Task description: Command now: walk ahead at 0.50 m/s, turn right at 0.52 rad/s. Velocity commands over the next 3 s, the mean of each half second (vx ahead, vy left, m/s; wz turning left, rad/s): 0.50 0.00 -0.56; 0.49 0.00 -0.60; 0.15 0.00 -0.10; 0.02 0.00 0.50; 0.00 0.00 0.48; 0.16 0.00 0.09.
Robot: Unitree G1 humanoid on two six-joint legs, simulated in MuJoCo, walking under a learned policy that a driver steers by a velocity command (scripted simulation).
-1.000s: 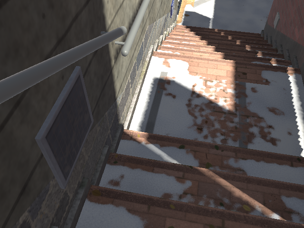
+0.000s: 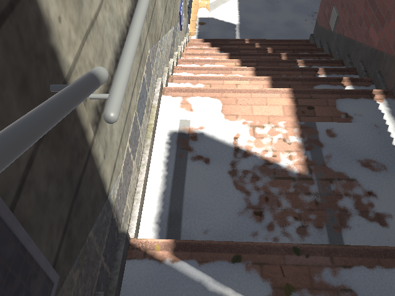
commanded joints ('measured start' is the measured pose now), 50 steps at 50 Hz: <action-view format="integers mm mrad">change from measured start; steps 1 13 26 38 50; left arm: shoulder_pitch -11 537 160 -38 -404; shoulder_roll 11 259 208 81 7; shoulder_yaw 7 116 2 13 -29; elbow -51 73 -44 -122 -209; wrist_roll -4 -18 -22 -4 7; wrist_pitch -11 -41 -82 -1 -7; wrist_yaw -9 65 15 -54 -65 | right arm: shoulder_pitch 0 -141 -128 5 305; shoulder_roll -95 -197 -132 -81 -79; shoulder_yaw -17 -94 -22 -4 10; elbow -49 -67 -238 -92 78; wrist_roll -6 2 -8 39 -25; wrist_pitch -34 -25 48 -29 -8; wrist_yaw -22 84 41 -7 -29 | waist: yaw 6 234 -93 -59 -186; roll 72 -325 52 120 80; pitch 7 -101 123 98 204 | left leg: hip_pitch -98 -730 280 -160 149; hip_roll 291 -9 -26 270 229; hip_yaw -139 11 -161 -359 -126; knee -277 1113 75 -265 -32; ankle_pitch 513 -354 515 253 240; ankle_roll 212 6 -83 276 121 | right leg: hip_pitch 175 1277 44 115 129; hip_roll -17 41 131 -22 -7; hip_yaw -26 189 223 42 -69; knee -251 -754 -445 -193 -713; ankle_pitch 75 296 -464 118 609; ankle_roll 23 -249 -160 27 6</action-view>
